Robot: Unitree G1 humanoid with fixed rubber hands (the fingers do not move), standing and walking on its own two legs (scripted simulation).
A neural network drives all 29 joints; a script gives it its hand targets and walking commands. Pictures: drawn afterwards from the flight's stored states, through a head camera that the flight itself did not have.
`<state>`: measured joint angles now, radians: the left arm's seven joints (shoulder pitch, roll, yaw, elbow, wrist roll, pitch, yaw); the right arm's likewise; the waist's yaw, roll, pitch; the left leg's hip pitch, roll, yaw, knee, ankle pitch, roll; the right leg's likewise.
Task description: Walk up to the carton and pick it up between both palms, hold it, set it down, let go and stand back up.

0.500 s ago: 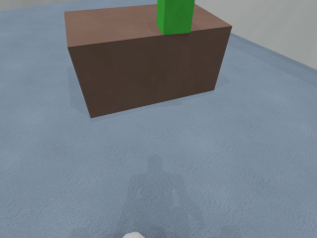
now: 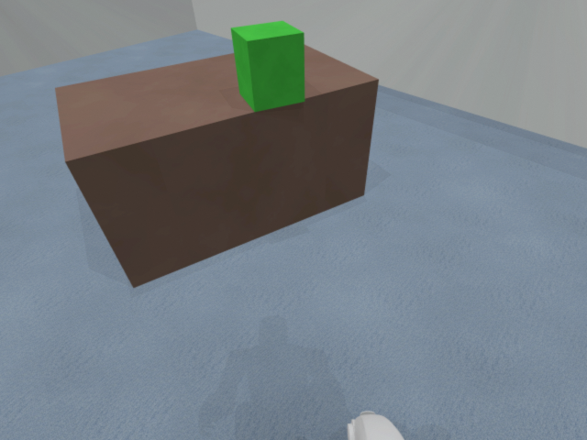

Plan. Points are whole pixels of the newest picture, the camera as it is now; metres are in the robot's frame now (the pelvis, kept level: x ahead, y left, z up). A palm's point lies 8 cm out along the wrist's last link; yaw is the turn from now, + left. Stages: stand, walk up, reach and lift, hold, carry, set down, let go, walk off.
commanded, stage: walk up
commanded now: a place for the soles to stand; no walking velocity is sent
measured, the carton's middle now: (268, 65) +1.44 +0.07 +0.02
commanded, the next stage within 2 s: none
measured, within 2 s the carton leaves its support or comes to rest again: neither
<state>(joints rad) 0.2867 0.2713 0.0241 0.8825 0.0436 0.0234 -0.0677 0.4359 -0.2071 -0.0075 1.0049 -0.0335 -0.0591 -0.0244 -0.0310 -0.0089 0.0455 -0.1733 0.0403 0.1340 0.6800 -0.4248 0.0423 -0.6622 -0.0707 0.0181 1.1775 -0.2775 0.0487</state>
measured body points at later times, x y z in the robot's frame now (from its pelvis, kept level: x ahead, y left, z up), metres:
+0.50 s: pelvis +0.22 -0.08 +0.00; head +0.22 -0.10 +0.45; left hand +0.21 +0.15 -0.14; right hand +0.32 -0.33 -0.14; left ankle +0.32 +0.06 -0.65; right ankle +0.21 -0.20 -0.72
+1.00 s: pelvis +0.44 -0.04 -0.01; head +0.44 -0.02 +0.44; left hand +0.49 +0.23 -0.15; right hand +0.50 -0.27 -0.14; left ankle +0.46 +0.09 -0.72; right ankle +0.54 -0.16 -0.66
